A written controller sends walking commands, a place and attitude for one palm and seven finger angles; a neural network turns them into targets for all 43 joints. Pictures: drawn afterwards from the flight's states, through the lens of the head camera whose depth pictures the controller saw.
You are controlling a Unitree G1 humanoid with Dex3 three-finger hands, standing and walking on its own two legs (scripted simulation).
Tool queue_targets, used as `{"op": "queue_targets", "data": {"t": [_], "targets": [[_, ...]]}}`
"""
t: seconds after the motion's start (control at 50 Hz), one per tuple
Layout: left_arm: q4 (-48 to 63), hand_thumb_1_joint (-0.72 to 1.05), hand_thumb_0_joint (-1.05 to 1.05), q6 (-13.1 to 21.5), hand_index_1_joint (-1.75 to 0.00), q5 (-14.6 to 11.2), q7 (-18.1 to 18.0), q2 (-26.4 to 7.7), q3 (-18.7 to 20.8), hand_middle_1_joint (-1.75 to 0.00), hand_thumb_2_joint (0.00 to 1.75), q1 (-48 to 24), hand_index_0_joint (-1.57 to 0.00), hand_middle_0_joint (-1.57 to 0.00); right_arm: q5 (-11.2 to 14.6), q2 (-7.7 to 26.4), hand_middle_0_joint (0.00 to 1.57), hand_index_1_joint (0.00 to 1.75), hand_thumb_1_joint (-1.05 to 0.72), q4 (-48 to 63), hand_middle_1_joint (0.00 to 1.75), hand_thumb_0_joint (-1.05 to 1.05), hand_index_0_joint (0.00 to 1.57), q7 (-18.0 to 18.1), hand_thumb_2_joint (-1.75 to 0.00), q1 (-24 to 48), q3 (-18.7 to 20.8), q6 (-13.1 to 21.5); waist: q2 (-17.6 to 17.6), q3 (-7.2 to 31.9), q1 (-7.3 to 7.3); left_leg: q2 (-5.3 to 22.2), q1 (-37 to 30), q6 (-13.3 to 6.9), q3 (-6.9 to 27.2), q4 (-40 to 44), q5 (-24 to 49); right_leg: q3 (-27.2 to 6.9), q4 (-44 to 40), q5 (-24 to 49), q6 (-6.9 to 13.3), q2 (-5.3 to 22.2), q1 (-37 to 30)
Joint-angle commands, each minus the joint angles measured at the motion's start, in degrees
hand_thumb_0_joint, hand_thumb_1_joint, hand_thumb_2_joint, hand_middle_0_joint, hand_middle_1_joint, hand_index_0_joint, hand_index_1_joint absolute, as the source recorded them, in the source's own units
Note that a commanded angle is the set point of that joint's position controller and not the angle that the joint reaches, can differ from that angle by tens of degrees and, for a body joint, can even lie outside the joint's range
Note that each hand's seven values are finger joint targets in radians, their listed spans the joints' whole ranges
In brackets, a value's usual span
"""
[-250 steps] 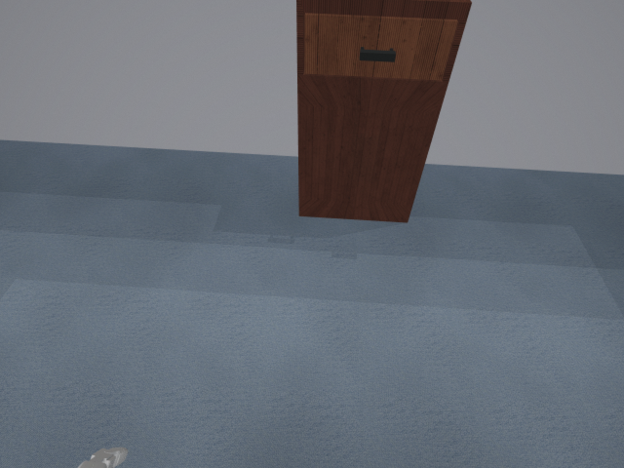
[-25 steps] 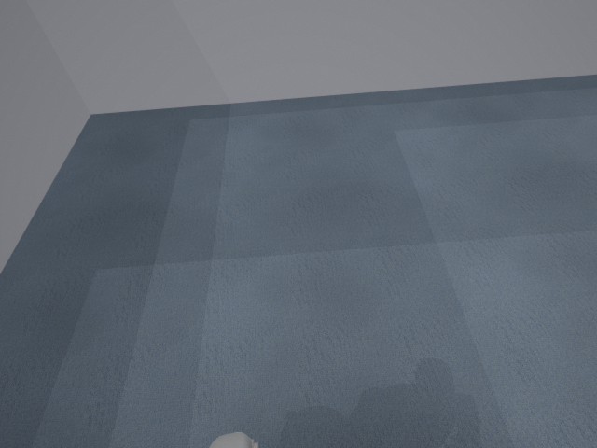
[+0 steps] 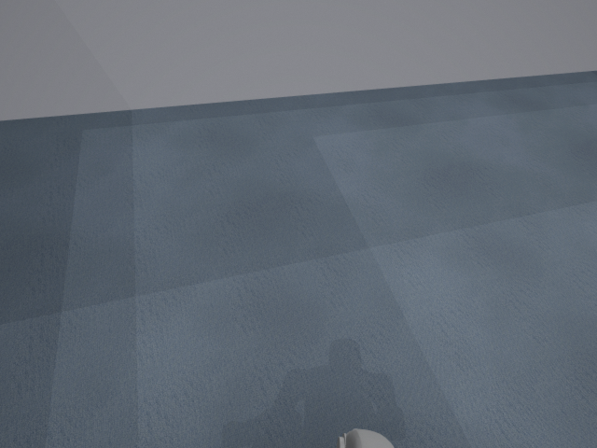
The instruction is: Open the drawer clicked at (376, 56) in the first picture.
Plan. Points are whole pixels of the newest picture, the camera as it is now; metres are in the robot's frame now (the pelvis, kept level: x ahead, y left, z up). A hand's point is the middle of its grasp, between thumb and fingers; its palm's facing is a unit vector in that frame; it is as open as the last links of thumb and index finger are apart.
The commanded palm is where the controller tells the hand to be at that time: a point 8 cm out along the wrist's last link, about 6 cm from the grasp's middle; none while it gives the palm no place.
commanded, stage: walk to a spot facing it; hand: left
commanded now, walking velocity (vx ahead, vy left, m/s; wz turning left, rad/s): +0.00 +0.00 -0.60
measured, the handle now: out of the picture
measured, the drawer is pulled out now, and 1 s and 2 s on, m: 0.00 0.00 0.00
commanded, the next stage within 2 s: turn to face it in 0.14 s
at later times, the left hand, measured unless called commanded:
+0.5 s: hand (258, 385) +0.24 +0.08 -0.15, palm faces -0.19 -0.96 -0.22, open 7.3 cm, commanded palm none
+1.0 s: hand out of the picture +0.08 +0.20 -0.17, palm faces +0.22 -0.94 -0.28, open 7.3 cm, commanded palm none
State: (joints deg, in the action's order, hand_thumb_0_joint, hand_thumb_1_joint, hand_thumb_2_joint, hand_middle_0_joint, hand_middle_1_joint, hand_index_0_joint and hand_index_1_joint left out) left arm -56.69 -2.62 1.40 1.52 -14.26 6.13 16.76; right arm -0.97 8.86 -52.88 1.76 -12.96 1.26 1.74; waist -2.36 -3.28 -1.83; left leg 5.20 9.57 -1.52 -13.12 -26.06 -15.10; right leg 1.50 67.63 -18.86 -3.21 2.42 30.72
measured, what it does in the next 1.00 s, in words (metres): steps on the spot: right foot, then left foot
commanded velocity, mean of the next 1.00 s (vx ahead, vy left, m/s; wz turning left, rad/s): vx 0.00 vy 0.00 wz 0.35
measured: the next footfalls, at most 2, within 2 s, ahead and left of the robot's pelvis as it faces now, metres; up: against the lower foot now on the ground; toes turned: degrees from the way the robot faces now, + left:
right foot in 0.28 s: +0.11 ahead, -0.15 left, +0.00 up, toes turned -17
left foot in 0.74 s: +0.11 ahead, +0.08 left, +0.00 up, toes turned +12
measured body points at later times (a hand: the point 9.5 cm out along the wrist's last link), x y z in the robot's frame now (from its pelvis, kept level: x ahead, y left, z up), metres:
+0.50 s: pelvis +0.07 -0.06 -0.01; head +0.08 -0.09 +0.44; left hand +0.24 +0.13 -0.13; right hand +0.02 -0.28 -0.18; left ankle +0.06 +0.10 -0.68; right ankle +0.07 -0.14 -0.74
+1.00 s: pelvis +0.06 -0.03 +0.00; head +0.09 -0.01 +0.44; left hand +0.07 +0.25 -0.15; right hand +0.16 -0.27 -0.14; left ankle +0.07 +0.07 -0.74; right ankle +0.06 -0.19 -0.67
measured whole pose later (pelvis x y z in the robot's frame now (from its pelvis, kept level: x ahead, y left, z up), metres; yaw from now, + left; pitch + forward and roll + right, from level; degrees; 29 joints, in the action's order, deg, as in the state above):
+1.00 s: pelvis +0.06 -0.03 +0.00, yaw +10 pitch +1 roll -1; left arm -55.1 -3.4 0.8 -1.0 -15.3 5.2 11.4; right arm -1.3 11.8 -53.5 0.1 -12.7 2.9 -1.2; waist -0.5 -3.5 0.6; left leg 0.6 17.2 -2.3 -2.4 -28.2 -12.1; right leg 0.9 61.1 -23.5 -5.5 4.7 27.3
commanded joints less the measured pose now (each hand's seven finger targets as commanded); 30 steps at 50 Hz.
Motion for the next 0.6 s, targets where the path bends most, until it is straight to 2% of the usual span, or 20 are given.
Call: {"op": "queue_targets", "data": {"t": [0.0, 0.06, 0.08, 0.14, 0.18, 0.2, 0.22, 0.24, 0.26, 0.28, 0.3, 0.32, 0.36, 0.38, 0.4, 0.42, 0.48, 0.56, 0.58], "targets": [[5.19, 0.90, 0.00, -0.16, -0.30, 0.04, 0.20, 0.59, 0.07, -0.30, 0.90, -2.24, -0.20, -0.20, -0.06, 8.79, 0.20, 0.30, -0.90, 1.00, 0.30, 0.00, 0.20, 0.37, -0.90, -4.33, 2.81, 0.75, 10.10, 0.69, 1.72, 14.83, -3.58, -4.26, 5.06, 8.73, 28.65, 0.40, -2.16, 2.90, -1.12, 2.46, 4.52], [7.26, 0.90, 0.00, -0.24, -0.30, -0.02, 0.26, 0.84, -0.50, -0.30, 0.90, -7.16, -0.20, -0.20, -0.38, 10.26, 0.20, 0.30, -0.90, 0.11, 0.30, 0.00, 0.20, 0.11, -0.90, -5.56, 3.42, 0.26, 10.67, 0.78, 3.04, 15.65, -6.09, -4.82, 2.96, 6.90, 30.06, 2.30, -11.61, 1.60, -1.03, 2.93, 3.28], [7.91, 0.90, 0.00, -0.15, -0.30, 0.00, 0.23, 0.77, -0.59, -0.30, 0.90, -8.97, -0.20, -0.20, -0.46, 10.24, 0.20, 0.30, -0.90, -0.24, 0.30, 0.00, 0.20, -0.05, -0.90, -6.34, 3.62, 0.05, 11.36, 0.29, 3.91, 15.70, -5.61, -4.60, 2.35, 6.35, 30.33, 3.13, -14.22, 1.20, -0.78, 2.62, 1.99], [9.07, 0.90, 0.00, 0.39, -0.30, 0.01, 0.16, 0.71, -0.96, -0.30, 0.90, -11.04, -0.20, -0.20, -0.66, 11.64, 0.20, 0.30, -0.90, -0.95, 0.30, 0.00, 0.20, -0.36, -0.90, -6.99, 4.23, -0.46, 13.63, 1.17, 4.56, 16.27, -7.79, -4.28, 0.37, 3.08, 33.34, 5.05, -21.84, -0.38, 0.28, 1.15, -1.42], [9.60, 0.90, 0.00, 0.92, -0.30, 0.13, -0.07, -0.25, -0.91, -0.30, 0.90, -11.25, -0.20, -0.20, -0.64, 12.20, 0.20, 0.30, -0.90, -1.02, 0.30, 0.00, 0.20, -0.61, -0.90, -7.28, 4.64, -0.80, 13.61, 1.61, 4.38, 17.17, -7.20, -3.38, -0.07, -0.19, 35.77, 5.80, -26.27, -1.39, 1.42, 0.04, -5.42], [9.40, 0.90, 0.00, 1.30, -0.30, 0.12, -0.15, -0.86, -0.84, -0.30, 0.90, -9.19, -0.20, -0.20, -0.54, 12.83, 0.20, 0.30, -0.90, -0.79, 0.30, 0.00, 0.20, -0.70, -0.90, -6.66, 4.74, -0.90, 12.79, 3.13, 2.82, 16.96, -7.54, -2.24, -1.27, -3.97, 38.30, 6.15, -30.19, 0.42, 2.10, -0.87, -8.89], [8.25, 0.90, 0.00, 2.12, -0.30, 0.27, -0.43, -2.19, -0.66, -0.30, 0.90, -5.14, -0.20, -0.20, -0.26, 12.80, 0.20, 0.30, -0.90, -0.70, 0.30, 0.00, 0.20, -0.90, -0.90, -7.02, 4.67, -0.92, 10.22, 5.87, 0.69, 15.57, -5.50, -0.19, -2.63, -11.48, 38.89, 6.04, -37.41, 6.36, 2.90, -1.41, -16.60], [6.27, 0.90, 0.00, 3.39, -0.30, 0.80, -1.18, -6.61, -0.01, -0.30, 0.90, 0.77, -0.20, -0.20, 0.43, 10.90, 0.20, 0.30, -0.90, -0.43, 0.30, 0.00, 0.20, -1.36, -0.90, -8.65, 4.08, -1.05, -0.19, 11.72, -1.81, 12.16, 6.46, 2.77, -3.59, -24.26, 26.39, -2.63, -41.97, 24.99, 5.50, 5.89, -33.19], [4.57, 0.90, 0.00, 4.00, -0.30, 0.33, -2.08, -12.89, 1.14, -0.30, 0.90, 5.56, -0.20, -0.20, 0.90, 5.95, 0.20, 0.30, -0.90, 1.72, 0.30, 0.00, 0.20, -1.42, -0.90, -7.17, 2.49, -1.30, -14.44, 16.34, -3.11, 2.16, 21.38, 6.18, -1.56, -39.24, -19.65, -21.68, -41.22, 54.58, 12.94, 22.36, -41.66], [3.95, 0.90, 0.00, 3.68, -0.30, -0.90, -2.81, -11.81, 0.35, -0.30, 0.90, 5.38, -0.20, -0.20, 1.14, 6.81, 0.20, 0.30, -0.90, 1.81, 0.30, 0.00, 0.20, -0.28, -0.90, -5.08, 2.27, -2.31, -9.25, 17.66, -2.81, 2.92, 19.04, 4.98, 9.31, -42.15, -22.88, -16.58, -40.74, 61.17, 16.17, 23.31, -37.26], [4.22, 0.90, 0.00, 3.67, -0.30, -0.55, -3.30, -8.99, -0.30, -0.30, 0.90, 1.46, -0.20, -0.20, 1.04, 5.62, 0.20, 0.30, -0.90, 0.49, 0.30, 0.00, 0.20, -0.19, -0.90, -5.06, 1.94, -2.70, -6.92, 13.85, -1.24, 3.59, 18.62, 4.43, 10.87, -42.56, -19.48, -11.59, -42.04, 53.30, 15.84, 20.35, -32.42], [4.83, 0.90, 0.00, 3.73, -0.30, -0.40, -3.48, -7.64, -0.96, -0.30, 0.90, -2.35, -0.20, -0.20, 0.77, 4.78, 0.20, 0.30, -0.90, -0.79, 0.30, 0.00, 0.20, -0.34, -0.90, -5.60, 1.58, -2.94, -6.84, 11.66, -0.04, 3.07, 18.67, 4.53, 11.70, -43.22, -16.84, -10.52, -43.28, 46.27, 14.86, 18.56, -29.21], [5.40, 0.90, 0.00, 4.05, -0.30, -0.44, -3.61, -4.44, -2.68, -0.30, 0.90, -7.89, -0.20, -0.20, 0.34, 5.00, 0.20, 0.30, -0.90, -3.49, 0.30, 0.00, 0.20, -0.39, -0.90, -8.14, 1.61, -3.53, -3.55, 6.91, 3.03, 3.09, 14.66, 4.74, 12.52, -38.86, -12.05, -3.94, -46.05, 38.62, 12.44, 16.00, -20.67], [5.31, 0.90, 0.00, 4.05, -0.30, -0.32, -3.58, -3.78, -2.84, -0.30, 0.90, -9.35, -0.20, -0.20, 0.37, 4.13, 0.20, 0.30, -0.90, -4.56, 0.30, 0.00, 0.20, -0.56, -0.90, -9.49, 1.53, -3.68, -2.86, 5.65, 3.83, 2.52, 13.22, 4.75, 12.00, -36.06, -10.35, -0.86, -46.77, 36.50, 11.21, 14.66, -18.60], [5.42, 0.90, 0.00, 4.07, -0.30, -0.33, -3.53, -3.73, -2.93, -0.30, 0.90, -9.87, -0.20, -0.20, 0.36, 3.86, 0.20, 0.30, -0.90, -4.80, 0.30, 0.00, 0.20, -0.67, -0.90, -10.07, 1.44, -4.04, -4.03, 4.45, 4.20, 1.98, 12.93, 5.04, 11.09, -34.64, -9.70, 0.78, -47.37, 35.64, 11.11, 14.58, -17.41], [5.40, 0.90, 0.00, 3.91, -0.30, -0.36, -3.46, -3.88, -2.87, -0.30, 0.90, -9.88, -0.20, -0.20, 0.36, 4.15, 0.20, 0.30, -0.90, -4.99, 0.30, 0.00, 0.20, -0.74, -0.90, -9.92, 1.56, -4.29, -4.75, 3.57, 4.04, 1.49, 12.99, 5.26, 10.47, -33.82, -9.33, 1.81, -47.86, 33.90, 11.13, 14.64, -17.12], [4.61, 0.90, 0.00, 3.43, -0.30, -0.33, -3.61, -4.19, -2.38, -0.30, 0.90, -8.28, -0.20, -0.20, 0.32, 4.54, 0.20, 0.30, -0.90, -4.21, 0.30, 0.00, 0.20, -1.14, -0.90, -7.22, 2.17, -4.57, -5.69, 1.03, 2.67, 0.92, 15.22, 5.59, 9.36, -33.15, -9.13, 2.03, -49.57, 28.72, 11.81, 16.31, -17.56], [4.73, 0.90, 0.00, 2.96, -0.30, -0.03, -3.87, -4.62, -1.45, -0.30, 0.90, -7.34, -0.20, -0.20, 0.20, 4.27, 0.20, 0.30, -0.90, -2.24, 0.30, 0.00, 0.20, -1.73, -0.90, -3.27, 2.70, -4.48, -5.70, 0.60, 1.38, 0.99, 16.18, 5.59, 7.84, -28.82, -10.53, 2.67, -48.98, 24.03, 12.30, 18.39, -18.94], [4.73, 0.90, 0.00, 2.90, -0.30, 0.18, -4.01, -4.95, -1.16, -0.30, 0.90, -7.58, -0.20, -0.20, 0.25, 4.15, 0.20, 0.30, -0.90, -1.72, 0.30, 0.00, 0.20, -1.90, -0.90, -2.96, 2.70, -4.29, -5.11, 1.12, 1.62, 1.41, 15.68, 5.39, 7.99, -26.31, -10.89, 2.87, -48.09, 23.29, 12.26, 19.12, -19.47]]}}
